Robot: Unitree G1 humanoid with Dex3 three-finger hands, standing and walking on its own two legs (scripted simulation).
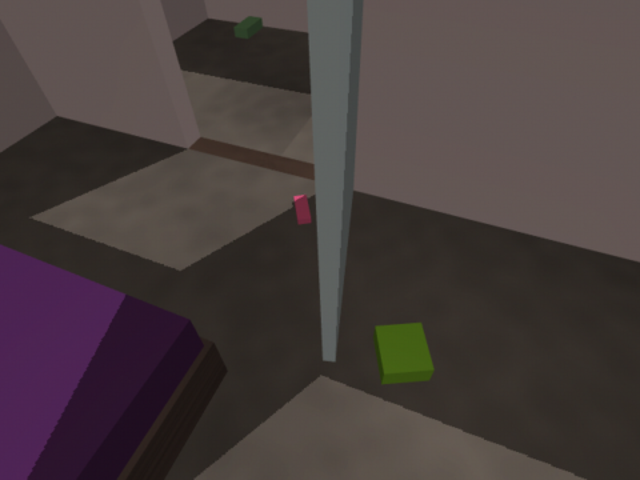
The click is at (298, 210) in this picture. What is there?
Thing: flat box
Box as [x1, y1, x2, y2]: [294, 195, 310, 224]
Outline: 294,196 298,224 310,222 310,215 306,195
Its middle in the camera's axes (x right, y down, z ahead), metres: -0.09 -0.13 +1.77
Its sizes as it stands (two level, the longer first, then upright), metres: 0.156 0.059 0.030
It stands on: the floor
